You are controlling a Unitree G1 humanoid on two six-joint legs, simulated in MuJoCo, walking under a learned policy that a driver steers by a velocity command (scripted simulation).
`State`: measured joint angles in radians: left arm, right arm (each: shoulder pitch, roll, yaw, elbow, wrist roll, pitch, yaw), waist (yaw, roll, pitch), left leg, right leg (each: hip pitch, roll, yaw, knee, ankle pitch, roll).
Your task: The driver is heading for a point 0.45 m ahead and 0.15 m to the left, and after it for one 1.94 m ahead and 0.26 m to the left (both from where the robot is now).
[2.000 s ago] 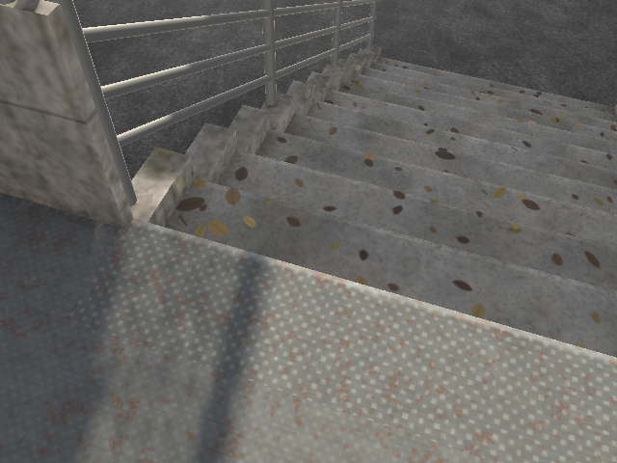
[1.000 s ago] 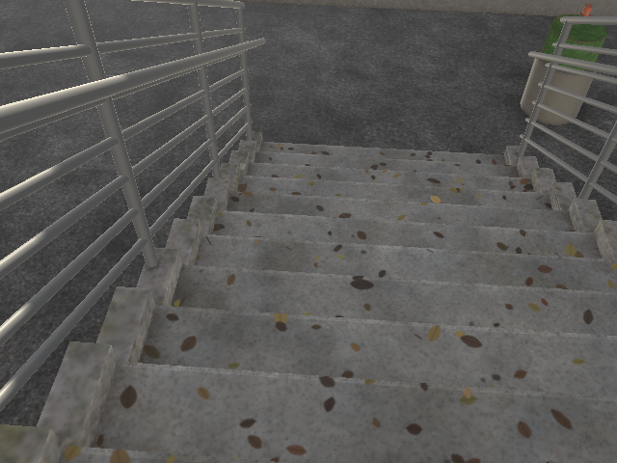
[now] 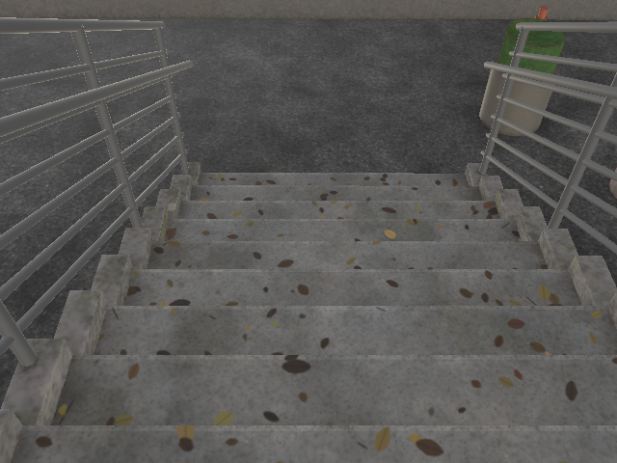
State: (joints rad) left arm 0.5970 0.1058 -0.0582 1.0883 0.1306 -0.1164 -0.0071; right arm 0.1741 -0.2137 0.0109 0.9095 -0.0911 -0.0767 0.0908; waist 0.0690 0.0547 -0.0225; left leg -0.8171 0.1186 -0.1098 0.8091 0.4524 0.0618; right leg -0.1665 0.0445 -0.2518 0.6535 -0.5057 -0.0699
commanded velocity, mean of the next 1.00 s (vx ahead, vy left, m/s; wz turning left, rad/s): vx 0.50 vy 0.00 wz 0.42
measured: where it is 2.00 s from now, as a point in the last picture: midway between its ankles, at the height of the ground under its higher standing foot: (286, 358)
